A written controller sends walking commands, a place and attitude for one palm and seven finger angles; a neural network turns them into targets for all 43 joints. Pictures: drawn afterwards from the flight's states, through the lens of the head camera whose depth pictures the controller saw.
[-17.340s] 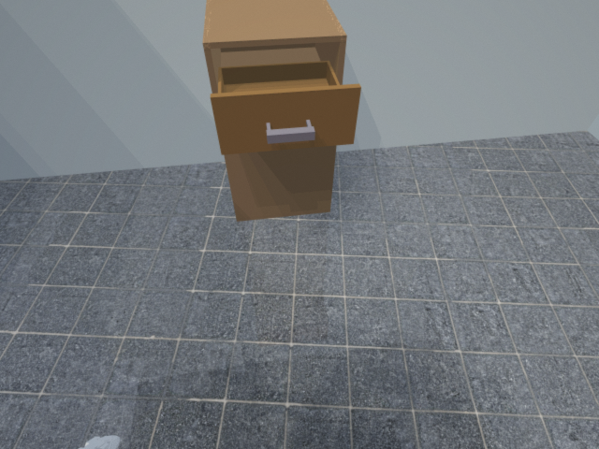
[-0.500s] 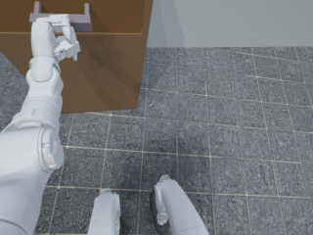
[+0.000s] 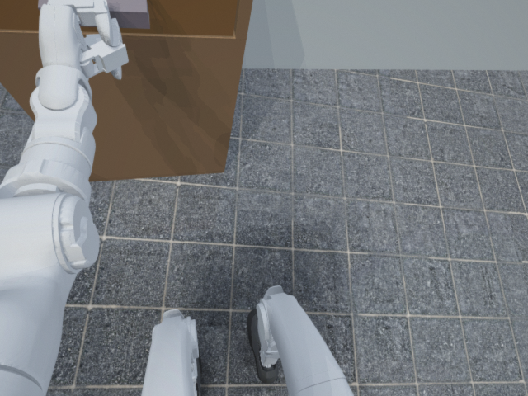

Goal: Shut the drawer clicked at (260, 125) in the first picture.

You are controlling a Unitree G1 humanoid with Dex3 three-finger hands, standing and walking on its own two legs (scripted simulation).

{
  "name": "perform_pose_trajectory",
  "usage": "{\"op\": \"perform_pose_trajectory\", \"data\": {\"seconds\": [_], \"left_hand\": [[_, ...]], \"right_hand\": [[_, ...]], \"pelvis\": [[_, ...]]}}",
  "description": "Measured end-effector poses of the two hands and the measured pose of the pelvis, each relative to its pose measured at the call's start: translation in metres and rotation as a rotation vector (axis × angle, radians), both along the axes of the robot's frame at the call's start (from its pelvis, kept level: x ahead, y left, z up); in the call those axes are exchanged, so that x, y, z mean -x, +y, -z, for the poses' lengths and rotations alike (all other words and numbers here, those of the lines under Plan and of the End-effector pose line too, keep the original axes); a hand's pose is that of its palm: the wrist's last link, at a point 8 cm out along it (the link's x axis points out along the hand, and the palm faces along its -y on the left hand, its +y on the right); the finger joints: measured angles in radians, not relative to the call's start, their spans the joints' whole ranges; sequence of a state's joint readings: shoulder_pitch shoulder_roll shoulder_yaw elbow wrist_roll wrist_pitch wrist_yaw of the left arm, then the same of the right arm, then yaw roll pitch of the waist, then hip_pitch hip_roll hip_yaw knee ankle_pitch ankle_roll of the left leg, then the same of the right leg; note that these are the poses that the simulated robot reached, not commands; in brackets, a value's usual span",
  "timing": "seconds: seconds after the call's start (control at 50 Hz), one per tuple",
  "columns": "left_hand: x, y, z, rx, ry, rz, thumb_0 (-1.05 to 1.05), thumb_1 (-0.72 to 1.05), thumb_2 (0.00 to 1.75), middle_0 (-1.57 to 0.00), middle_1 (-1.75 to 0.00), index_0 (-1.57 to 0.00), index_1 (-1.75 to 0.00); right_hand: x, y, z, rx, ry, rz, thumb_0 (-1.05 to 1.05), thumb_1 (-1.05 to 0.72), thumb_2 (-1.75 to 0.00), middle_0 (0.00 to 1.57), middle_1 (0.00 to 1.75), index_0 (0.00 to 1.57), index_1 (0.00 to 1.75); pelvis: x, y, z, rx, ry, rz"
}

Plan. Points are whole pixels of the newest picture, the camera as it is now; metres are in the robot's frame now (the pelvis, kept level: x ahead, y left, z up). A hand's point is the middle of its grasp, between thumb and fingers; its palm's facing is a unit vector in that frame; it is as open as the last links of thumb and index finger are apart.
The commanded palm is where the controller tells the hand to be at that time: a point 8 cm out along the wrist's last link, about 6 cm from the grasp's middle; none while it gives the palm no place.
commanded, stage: pull the fist back off the drawer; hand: left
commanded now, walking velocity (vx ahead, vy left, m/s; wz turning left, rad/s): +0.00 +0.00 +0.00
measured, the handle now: out of the picture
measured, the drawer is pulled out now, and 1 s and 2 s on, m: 0.00 0.00 0.00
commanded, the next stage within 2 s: draw the hand back to the body in 0.36 s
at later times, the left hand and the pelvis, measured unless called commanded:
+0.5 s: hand (126, 50) +0.58 +0.11 +0.06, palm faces +0.00 -1.00 -0.02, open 3.1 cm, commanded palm +0.53 +0.16 +0.08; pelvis +0.04 -0.01 +0.02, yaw -1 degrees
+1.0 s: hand (28, 102) +0.42 +0.16 +0.17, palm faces -0.01 -1.00 -0.04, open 3.2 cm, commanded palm +0.39 +0.22 +0.19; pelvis +0.08 -0.01 +0.11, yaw +1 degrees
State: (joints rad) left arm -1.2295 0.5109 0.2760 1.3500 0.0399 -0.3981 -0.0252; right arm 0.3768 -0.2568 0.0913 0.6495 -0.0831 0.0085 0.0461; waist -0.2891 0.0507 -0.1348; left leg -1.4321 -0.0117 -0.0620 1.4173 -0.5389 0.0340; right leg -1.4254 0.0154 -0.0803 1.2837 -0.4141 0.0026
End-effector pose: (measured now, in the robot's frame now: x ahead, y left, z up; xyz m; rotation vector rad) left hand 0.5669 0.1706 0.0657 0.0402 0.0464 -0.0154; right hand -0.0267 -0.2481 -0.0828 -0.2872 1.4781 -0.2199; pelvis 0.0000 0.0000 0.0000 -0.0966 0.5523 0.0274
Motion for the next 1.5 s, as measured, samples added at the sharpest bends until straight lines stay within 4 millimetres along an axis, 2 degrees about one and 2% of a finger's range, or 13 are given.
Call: {"op": "perform_pose_trajectory", "data": {"seconds": [0.12,0.22,0.42,0.5,0.56,0.66,0.78,0.9,0.98,1.06,1.26,1.38,1.5], "left_hand": [[0.002,-0.004,0.000,0.004,-0.004,-0.004,0.02,0.73,0.96,-1.40,-1.60,-1.40,-1.60],[0.005,-0.010,0.001,0.009,-0.007,-0.007,0.02,0.81,0.95,-1.40,-1.60,-1.40,-1.60],[0.007,-0.013,0.003,0.013,-0.009,-0.012,0.01,0.87,0.92,-1.40,-1.60,-1.40,-1.60],[0.007,-0.011,0.003,0.016,-0.015,-0.015,0.00,0.85,0.90,-1.40,-1.60,-1.40,-1.60],[0.015,-0.004,-0.005,0.019,-0.045,-0.027,0.01,0.86,0.90,-1.40,-1.60,-1.40,-1.60],[0.051,0.012,-0.026,-0.004,-0.032,-0.018,0.01,0.88,0.90,-1.40,-1.60,-1.39,-1.60],[0.102,0.027,-0.061,0.016,-0.029,-0.031,0.01,0.89,0.90,-1.40,-1.60,-1.40,-1.60],[0.136,0.036,-0.087,0.017,-0.055,-0.009,0.01,0.89,0.90,-1.40,-1.60,-1.40,-1.60],[0.158,0.042,-0.102,0.025,-0.056,0.001,0.01,0.90,0.90,-1.40,-1.60,-1.40,-1.60],[0.183,0.051,-0.121,-0.105,-0.010,-0.061,0.01,0.90,0.90,-1.40,-1.60,-1.40,-1.60],[0.239,0.074,-0.170,-0.224,0.010,-0.231,0.01,0.89,0.90,-1.40,-1.60,-1.40,-1.59],[0.269,0.082,-0.200,-0.253,-0.044,-0.282,0.01,0.89,0.90,-1.40,-1.59,-1.40,-1.59],[0.298,0.092,-0.226,-0.304,-0.093,-0.331,0.01,0.89,0.90,-1.40,-1.59,-1.40,-1.59]], "right_hand": [[-0.004,0.003,0.000,-0.024,0.005,0.008,0.01,-0.91,-0.90,0.21,0.30,0.21,0.30],[-0.016,0.003,-0.002,-0.042,-0.004,0.016,0.01,-0.91,-0.90,0.21,0.30,0.21,0.30],[-0.059,-0.004,-0.004,-0.059,-0.054,0.016,0.01,-0.91,-0.90,0.20,0.30,0.21,0.30],[-0.076,-0.009,-0.005,-0.056,-0.071,0.012,0.01,-0.91,-0.90,0.20,0.30,0.21,0.30],[-0.091,-0.010,-0.009,-0.062,-0.097,0.028,0.01,-0.91,-0.90,0.20,0.30,0.21,0.30],[-0.122,-0.008,-0.028,-0.097,-0.169,0.039,0.01,-0.91,-0.90,0.20,0.30,0.20,0.30],[-0.171,-0.007,-0.060,-0.102,-0.303,-0.026,0.01,-0.91,-0.90,0.20,0.30,0.21,0.30],[-0.221,-0.010,-0.086,-0.080,-0.464,-0.093,0.01,-0.91,-0.90,0.20,0.30,0.21,0.30],[-0.247,-0.007,-0.104,-0.079,-0.575,-0.118,0.01,-0.91,-0.90,0.20,0.30,0.20,0.30],[-0.267,0.001,-0.122,-0.080,-0.647,-0.111,0.01,-0.91,-0.90,0.20,0.30,0.20,0.30],[-0.297,0.032,-0.151,-0.120,-0.742,-0.180,0.01,-0.91,-0.90,0.20,0.30,0.21,0.30],[-0.303,0.042,-0.159,-0.146,-0.776,-0.217,0.01,-0.91,-0.90,0.20,0.30,0.21,0.30],[-0.302,0.042,-0.161,-0.154,-0.789,-0.239,0.01,-0.91,-0.90,0.21,0.30,0.21,0.30]], "pelvis": [[-0.005,0.001,-0.004,-0.005,-0.005,0.004],[-0.013,0.000,-0.009,-0.013,-0.013,0.012],[-0.034,-0.003,-0.022,-0.032,-0.027,0.031],[-0.042,-0.006,-0.025,-0.038,-0.029,0.035],[-0.048,-0.006,-0.031,-0.043,-0.040,0.045],[-0.062,-0.007,-0.055,-0.053,-0.095,0.054],[-0.075,-0.009,-0.084,-0.056,-0.179,0.029],[-0.080,-0.010,-0.097,-0.059,-0.258,0.005],[-0.081,-0.009,-0.104,-0.063,-0.305,0.003],[-0.082,-0.008,-0.115,-0.073,-0.366,0.013],[-0.088,-0.005,-0.140,-0.084,-0.496,0.002],[-0.092,-0.004,-0.148,-0.086,-0.549,-0.002],[-0.092,-0.005,-0.152,-0.086,-0.580,-0.002]]}}
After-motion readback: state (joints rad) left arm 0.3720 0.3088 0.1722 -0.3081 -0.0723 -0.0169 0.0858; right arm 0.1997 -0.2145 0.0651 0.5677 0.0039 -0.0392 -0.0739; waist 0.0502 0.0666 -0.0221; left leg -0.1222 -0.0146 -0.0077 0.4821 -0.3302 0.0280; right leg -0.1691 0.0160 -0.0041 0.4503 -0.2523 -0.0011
